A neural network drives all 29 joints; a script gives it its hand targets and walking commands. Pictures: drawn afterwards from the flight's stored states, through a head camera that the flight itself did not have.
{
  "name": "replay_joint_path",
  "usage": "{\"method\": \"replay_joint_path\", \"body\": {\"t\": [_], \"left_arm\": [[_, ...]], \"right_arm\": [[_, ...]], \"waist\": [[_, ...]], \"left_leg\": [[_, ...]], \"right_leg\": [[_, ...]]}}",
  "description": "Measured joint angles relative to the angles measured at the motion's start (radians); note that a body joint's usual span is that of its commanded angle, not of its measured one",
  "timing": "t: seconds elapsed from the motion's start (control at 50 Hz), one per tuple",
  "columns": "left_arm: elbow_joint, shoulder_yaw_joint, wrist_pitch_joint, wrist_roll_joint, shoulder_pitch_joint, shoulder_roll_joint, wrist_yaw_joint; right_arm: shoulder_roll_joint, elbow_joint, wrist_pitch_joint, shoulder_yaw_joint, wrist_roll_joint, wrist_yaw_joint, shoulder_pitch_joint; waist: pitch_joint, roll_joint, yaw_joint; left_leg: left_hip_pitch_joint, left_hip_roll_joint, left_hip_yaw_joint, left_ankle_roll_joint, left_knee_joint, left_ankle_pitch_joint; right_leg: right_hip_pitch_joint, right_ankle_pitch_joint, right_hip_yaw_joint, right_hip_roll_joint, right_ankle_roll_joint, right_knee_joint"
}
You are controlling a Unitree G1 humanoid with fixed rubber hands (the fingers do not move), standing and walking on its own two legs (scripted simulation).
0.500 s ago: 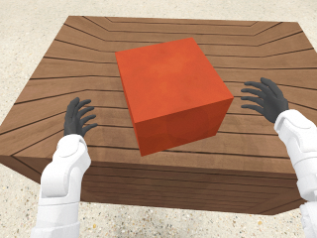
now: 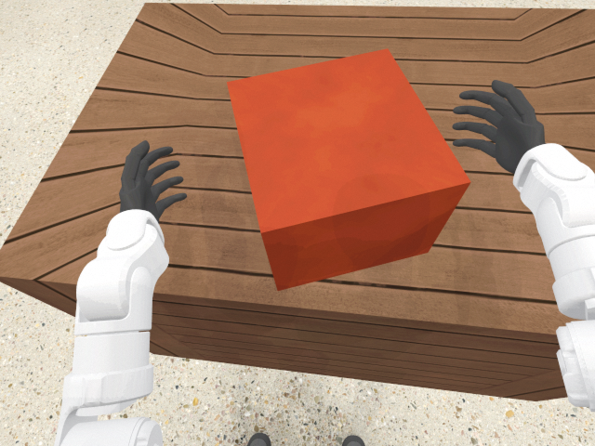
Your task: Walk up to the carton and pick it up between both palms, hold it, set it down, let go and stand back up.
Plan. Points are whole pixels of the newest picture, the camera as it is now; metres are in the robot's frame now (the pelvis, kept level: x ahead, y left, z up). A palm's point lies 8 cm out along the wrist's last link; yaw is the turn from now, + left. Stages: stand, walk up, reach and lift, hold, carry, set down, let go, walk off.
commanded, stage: reach and lift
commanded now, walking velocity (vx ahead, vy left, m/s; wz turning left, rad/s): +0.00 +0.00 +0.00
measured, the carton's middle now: (332, 171) +0.50 +0.03 +0.02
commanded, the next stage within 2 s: none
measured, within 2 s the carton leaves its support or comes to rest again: neither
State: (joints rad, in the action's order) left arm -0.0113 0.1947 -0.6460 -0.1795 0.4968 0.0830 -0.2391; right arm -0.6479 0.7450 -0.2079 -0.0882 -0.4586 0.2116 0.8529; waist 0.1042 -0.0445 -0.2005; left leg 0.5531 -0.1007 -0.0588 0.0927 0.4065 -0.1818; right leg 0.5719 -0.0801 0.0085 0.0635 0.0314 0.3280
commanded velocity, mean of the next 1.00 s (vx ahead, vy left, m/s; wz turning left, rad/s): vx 0.00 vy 0.00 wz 0.00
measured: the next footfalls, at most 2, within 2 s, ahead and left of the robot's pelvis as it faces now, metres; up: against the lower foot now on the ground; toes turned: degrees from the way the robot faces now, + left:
none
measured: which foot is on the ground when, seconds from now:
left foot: down 0.00-1.00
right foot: down 0.00-1.00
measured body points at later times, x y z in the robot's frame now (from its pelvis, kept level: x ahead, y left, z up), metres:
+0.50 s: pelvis +0.00 +0.00 +0.00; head +0.13 -0.01 +0.43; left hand +0.41 +0.25 +0.10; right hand +0.55 -0.16 +0.12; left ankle -0.01 +0.17 -0.74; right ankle +0.03 -0.10 -0.74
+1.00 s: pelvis -0.01 +0.00 -0.01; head +0.17 -0.03 +0.40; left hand +0.39 +0.25 +0.00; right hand +0.55 -0.13 +0.01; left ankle -0.01 +0.17 -0.74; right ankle +0.02 -0.10 -0.74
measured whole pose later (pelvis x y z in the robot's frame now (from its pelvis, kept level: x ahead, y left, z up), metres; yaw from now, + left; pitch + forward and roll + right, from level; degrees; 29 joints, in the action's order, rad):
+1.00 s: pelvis -0.01 +0.00 -0.01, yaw +0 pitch +33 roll -1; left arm -0.67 0.21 -0.04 -0.11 0.72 -0.01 -0.23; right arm -0.52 1.20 0.13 -0.10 -0.27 0.16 1.08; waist 0.22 -0.02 -0.30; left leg 0.86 -0.10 -0.05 0.10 0.41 -0.13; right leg 0.88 -0.04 0.01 0.06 0.03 0.35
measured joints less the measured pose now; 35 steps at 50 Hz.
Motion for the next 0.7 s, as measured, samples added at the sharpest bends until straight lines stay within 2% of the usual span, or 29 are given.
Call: {"method": "replay_joint_path", "body": {"t": [0.1, 0.2, 0.46, 0.56, 0.7], "left_arm": [[-0.025, -0.01, 0.013, -0.008, 0.061, -0.008, -0.013], [-0.123, -0.011, 0.024, -0.004, 0.149, -0.012, -0.026], [-0.287, -0.001, 0.101, 0.034, 0.241, -0.027, -0.028], [-0.375, -0.001, 0.178, 0.044, 0.245, -0.051, -0.02], [-0.518, 0.02, 0.35, 0.07, 0.249, -0.085, -0.008]], "right_arm": [[-0.001, 0.036, -0.001, 0.013, 0.02, -0.003, 0.057], [-0.001, 0.123, -0.014, 0.003, 0.027, 0.007, 0.137], [0.012, 0.262, 0.027, -0.001, 0.057, -0.001, 0.243], [0.023, 0.313, 0.077, 0.002, 0.081, -0.002, 0.259], [0.067, 0.406, 0.176, 0.011, 0.138, -0.016, 0.254]], "waist": [[0.028, 0.003, -0.02], [0.036, 0.007, -0.037], [0.055, 0.01, -0.049], [0.056, 0.005, -0.064], [0.066, 0.016, -0.083]], "left_leg": [[0.045, 0.005, -0.004, -0.002, 0.006, 0.005], [0.063, 0.009, -0.003, -0.004, 0.005, 0.01], [0.097, 0.005, -0.005, -0.003, 0.007, 0.012], [0.107, 0.003, -0.002, -0.003, 0.008, 0.012], [0.145, 0.002, 0.007, -0.001, 0.005, 0.019]], "right_leg": [[0.041, 0.005, -0.003, -0.004, -0.002, 0.002], [0.061, 0.007, -0.001, -0.008, -0.004, 0.006], [0.085, 0.015, -0.004, -0.005, -0.004, -0.009], [0.095, 0.017, -0.001, -0.002, -0.004, -0.01], [0.149, 0.013, 0.005, -0.002, -0.002, 0.013]]}}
